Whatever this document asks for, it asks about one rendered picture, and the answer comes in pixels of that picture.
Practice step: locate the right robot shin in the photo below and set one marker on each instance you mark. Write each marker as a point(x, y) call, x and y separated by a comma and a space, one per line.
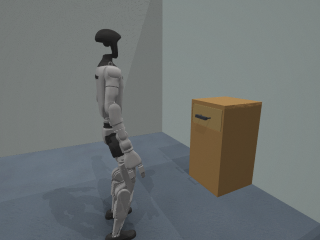
point(120, 211)

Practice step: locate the right robot forearm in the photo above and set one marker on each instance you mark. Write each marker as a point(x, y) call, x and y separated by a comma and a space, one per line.
point(116, 121)

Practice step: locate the cabinet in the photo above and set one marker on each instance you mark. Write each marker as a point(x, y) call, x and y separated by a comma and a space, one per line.
point(223, 162)

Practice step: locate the humanoid robot torso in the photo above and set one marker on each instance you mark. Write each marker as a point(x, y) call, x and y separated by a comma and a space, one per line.
point(107, 130)

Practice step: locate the robot right hand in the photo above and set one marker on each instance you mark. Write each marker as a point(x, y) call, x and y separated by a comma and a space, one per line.
point(131, 160)

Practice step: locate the drawer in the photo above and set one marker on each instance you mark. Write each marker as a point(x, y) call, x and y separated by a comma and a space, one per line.
point(215, 115)

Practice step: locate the robot right upper arm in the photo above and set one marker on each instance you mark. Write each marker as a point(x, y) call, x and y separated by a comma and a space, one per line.
point(112, 76)

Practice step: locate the handle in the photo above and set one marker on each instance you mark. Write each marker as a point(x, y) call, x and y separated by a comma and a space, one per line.
point(202, 117)

